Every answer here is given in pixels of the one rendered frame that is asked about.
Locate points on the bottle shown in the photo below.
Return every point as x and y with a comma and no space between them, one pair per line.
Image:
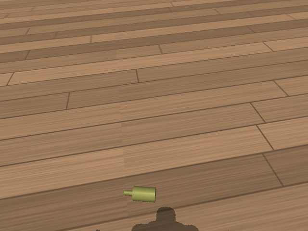
140,193

